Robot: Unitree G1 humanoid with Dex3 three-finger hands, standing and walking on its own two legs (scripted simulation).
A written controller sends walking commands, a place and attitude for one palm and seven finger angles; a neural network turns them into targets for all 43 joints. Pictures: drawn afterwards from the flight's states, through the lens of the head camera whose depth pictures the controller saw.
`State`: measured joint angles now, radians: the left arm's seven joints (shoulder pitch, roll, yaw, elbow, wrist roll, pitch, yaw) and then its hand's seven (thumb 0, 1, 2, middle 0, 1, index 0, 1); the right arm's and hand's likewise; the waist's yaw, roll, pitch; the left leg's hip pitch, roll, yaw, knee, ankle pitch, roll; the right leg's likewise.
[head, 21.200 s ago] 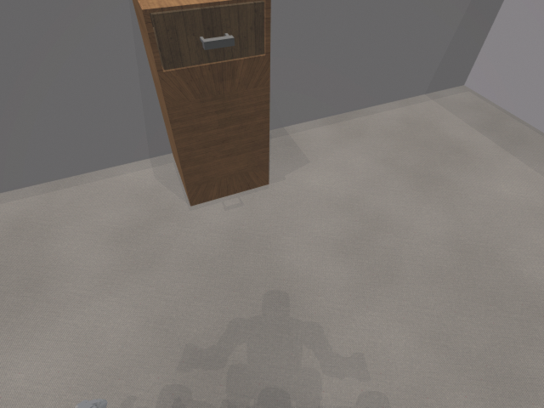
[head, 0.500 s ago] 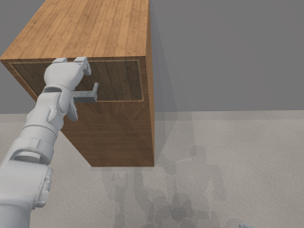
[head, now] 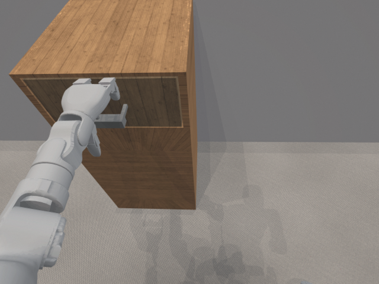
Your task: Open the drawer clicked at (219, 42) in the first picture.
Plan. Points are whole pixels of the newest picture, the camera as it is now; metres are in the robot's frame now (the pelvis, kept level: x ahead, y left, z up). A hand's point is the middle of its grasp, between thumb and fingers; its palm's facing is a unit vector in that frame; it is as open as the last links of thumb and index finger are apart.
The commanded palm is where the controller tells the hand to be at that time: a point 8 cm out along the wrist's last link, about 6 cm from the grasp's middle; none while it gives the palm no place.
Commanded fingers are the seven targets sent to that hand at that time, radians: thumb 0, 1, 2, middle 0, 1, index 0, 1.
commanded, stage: re-aim the fingers above the handle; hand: left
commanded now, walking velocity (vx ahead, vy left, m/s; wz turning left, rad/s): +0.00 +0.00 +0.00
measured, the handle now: (106, 114) +0.52 +0.24 +0.03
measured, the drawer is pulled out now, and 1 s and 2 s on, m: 0.00 0.00 0.00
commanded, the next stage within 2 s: lower the fingers behind the handle in 0.56 s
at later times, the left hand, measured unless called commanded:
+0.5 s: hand (97, 112) +0.47 +0.23 +0.09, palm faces -0.02 -0.02 -1.00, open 13.8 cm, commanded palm +0.44 +0.24 +0.15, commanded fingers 0.00 -0.50 0.30 -0.30 -1.20 -0.30 -1.20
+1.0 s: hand (97, 125) +0.45 +0.24 +0.07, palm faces -0.04 -0.01 -1.00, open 13.8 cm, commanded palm +0.43 +0.24 +0.13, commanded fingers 0.00 -0.50 0.30 -0.30 -1.20 -0.30 -1.20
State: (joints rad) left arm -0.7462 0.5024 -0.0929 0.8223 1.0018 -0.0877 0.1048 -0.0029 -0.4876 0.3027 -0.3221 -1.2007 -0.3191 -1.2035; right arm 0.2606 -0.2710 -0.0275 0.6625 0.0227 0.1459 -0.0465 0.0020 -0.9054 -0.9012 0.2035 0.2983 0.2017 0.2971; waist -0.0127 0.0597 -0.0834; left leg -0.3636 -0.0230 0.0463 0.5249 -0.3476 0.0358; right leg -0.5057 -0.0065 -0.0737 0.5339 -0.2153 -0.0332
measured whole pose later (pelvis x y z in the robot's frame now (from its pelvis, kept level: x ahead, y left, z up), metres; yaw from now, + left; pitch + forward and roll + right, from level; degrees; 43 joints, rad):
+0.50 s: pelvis +0.00 +0.00 +0.00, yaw -1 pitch +13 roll +0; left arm -0.78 0.54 -0.04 0.86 1.02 -0.13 0.13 0.00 -0.49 0.30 -0.32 -1.20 -0.32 -1.20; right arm 0.30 -0.27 -0.03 0.67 0.02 0.14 -0.05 0.00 -0.91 -0.90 0.20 0.30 0.20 0.30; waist -0.04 0.05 -0.09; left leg -0.41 -0.02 0.06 0.56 -0.36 0.04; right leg -0.56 0.00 -0.06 0.55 -0.22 -0.03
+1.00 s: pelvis +0.00 +0.01 +0.00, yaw +0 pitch +12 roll +0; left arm -0.72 0.48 -0.08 0.84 1.03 -0.11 0.16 0.00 -0.49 0.30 -0.32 -1.20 -0.32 -1.20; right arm 0.26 -0.26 -0.04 0.65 0.01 0.14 -0.03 0.00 -0.91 -0.90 0.20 0.30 0.20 0.30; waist -0.01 0.05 -0.10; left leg -0.41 -0.03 0.05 0.57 -0.37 0.05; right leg -0.55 -0.01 -0.07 0.56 -0.23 -0.02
